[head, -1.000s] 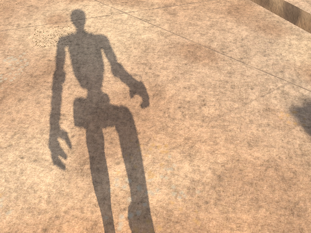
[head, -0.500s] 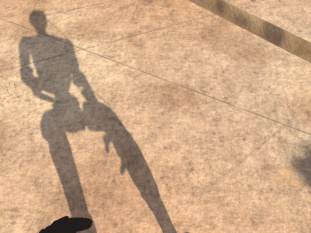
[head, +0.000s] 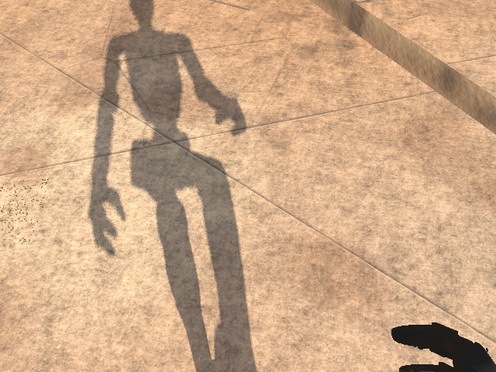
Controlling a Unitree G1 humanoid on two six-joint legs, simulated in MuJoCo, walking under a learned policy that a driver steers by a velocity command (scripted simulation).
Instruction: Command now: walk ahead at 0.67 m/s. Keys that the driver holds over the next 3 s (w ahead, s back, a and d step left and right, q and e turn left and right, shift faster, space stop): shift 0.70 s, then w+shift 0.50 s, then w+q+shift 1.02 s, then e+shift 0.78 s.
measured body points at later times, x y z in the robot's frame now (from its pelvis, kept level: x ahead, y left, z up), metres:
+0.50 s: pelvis +0.28 -0.01 +0.01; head +0.29 -0.02 +0.46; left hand +0.44 +0.23 -0.11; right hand +0.35 -0.28 -0.13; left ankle +0.27 +0.09 -0.73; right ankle +0.38 -0.14 -0.73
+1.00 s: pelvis +0.39 -0.03 +0.01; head +0.40 -0.03 +0.46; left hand +0.52 +0.22 -0.11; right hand +0.33 -0.29 -0.13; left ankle +0.27 +0.09 -0.73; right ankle +0.41 -0.14 -0.69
